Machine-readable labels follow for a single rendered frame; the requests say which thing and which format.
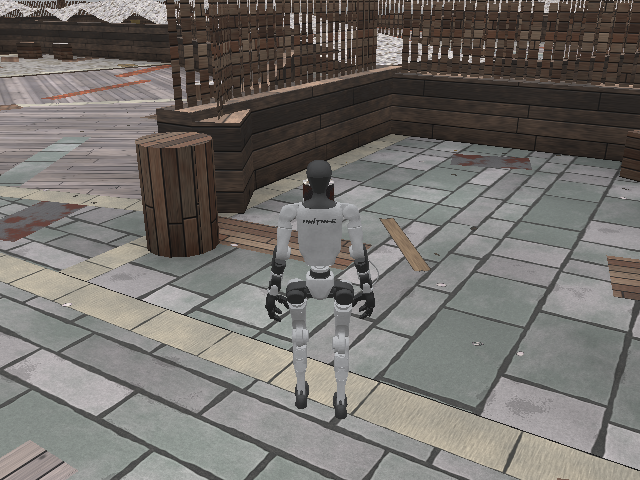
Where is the right robot upper arm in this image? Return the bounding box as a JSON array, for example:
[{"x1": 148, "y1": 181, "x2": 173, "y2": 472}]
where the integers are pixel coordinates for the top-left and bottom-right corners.
[{"x1": 340, "y1": 203, "x2": 365, "y2": 259}]

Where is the right robot forearm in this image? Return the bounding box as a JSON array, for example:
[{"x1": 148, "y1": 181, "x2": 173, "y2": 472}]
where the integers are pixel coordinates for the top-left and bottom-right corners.
[{"x1": 354, "y1": 244, "x2": 374, "y2": 293}]

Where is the left robot forearm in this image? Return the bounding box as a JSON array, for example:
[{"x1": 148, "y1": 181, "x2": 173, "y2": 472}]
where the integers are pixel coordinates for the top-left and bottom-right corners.
[{"x1": 267, "y1": 245, "x2": 286, "y2": 296}]

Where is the robot right hand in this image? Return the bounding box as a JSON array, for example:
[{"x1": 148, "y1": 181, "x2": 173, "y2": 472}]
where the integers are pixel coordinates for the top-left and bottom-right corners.
[{"x1": 352, "y1": 291, "x2": 375, "y2": 319}]

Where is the robot right shin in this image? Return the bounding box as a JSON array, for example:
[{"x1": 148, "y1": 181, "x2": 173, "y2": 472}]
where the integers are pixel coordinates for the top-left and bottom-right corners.
[{"x1": 334, "y1": 337, "x2": 349, "y2": 405}]

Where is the robot left hand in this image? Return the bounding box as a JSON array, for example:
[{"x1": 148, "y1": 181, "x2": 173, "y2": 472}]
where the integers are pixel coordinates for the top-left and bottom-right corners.
[{"x1": 265, "y1": 293, "x2": 289, "y2": 322}]

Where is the right robot foot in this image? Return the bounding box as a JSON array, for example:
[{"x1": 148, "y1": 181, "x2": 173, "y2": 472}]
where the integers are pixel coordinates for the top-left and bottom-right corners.
[{"x1": 333, "y1": 392, "x2": 348, "y2": 419}]

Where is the left robot upper arm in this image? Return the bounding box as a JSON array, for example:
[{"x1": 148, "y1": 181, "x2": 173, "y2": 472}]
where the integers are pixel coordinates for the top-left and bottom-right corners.
[{"x1": 275, "y1": 203, "x2": 299, "y2": 260}]

